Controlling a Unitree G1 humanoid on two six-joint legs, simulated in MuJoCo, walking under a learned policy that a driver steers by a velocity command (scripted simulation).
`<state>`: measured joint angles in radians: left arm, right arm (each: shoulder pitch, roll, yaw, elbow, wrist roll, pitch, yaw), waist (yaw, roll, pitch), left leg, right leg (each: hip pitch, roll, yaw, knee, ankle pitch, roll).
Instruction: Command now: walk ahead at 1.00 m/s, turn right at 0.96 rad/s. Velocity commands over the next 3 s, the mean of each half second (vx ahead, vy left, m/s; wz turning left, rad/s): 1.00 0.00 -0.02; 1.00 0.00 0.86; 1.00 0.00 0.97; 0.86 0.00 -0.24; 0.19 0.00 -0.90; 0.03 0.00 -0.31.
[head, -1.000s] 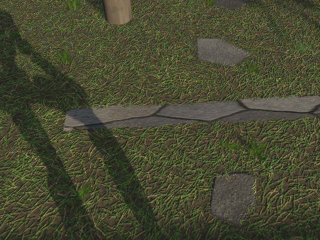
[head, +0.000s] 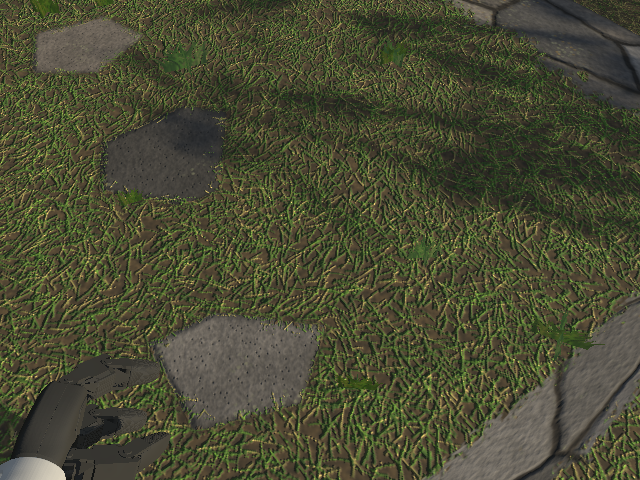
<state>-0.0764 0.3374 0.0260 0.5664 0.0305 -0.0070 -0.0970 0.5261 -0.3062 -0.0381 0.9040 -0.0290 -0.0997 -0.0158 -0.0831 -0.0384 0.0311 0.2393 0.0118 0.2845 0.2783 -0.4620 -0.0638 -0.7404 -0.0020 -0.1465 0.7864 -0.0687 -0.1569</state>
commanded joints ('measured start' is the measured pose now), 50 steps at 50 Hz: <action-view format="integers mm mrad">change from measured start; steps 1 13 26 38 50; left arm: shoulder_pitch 474 434 392 8 383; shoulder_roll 113 78 -10 -3 80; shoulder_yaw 46 43 14 -59 37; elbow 93 193 106 -79 45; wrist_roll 1 -10 4 12 24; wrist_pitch -7 -110 -94 -63 -69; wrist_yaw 20 79 113 71 123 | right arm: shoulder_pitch -198 -352 58 -84 -255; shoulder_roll -236 -22 -290 -166 -134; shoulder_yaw -49 28 -92 -73 -37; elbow -142 -262 -83 -121 -208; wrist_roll -6 13 -4 39 7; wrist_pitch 10 64 82 21 41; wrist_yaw -18 45 37 34 29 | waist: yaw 340 73 -30 19 165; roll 144 75 381 62 -54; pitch -170 110 -223 78 -172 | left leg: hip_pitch -341 -937 185 -607 -1019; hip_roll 244 140 166 -41 -11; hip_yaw -58 -332 -753 -641 -384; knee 526 778 311 -137 1104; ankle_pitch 1512 319 347 515 173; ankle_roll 84 91 495 327 179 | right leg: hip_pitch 700 467 35 236 904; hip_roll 114 -105 121 -65 -376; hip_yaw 2 262 56 128 718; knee -37 -683 898 -70 -504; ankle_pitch -53 113 -425 126 -580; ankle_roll -79 -69 204 214 21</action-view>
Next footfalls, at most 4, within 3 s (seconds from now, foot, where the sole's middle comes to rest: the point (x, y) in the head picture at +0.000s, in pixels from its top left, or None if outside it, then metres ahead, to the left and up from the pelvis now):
0.04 right None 0.23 -0.03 -0.74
0.50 left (277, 372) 0.68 0.06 -0.74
0.92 right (302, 211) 1.14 -0.02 -0.74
1.38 left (156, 161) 1.36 0.38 -0.74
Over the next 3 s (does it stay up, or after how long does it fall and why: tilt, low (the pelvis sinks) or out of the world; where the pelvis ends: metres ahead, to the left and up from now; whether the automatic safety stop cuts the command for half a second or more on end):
stays up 1.79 0.82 0.02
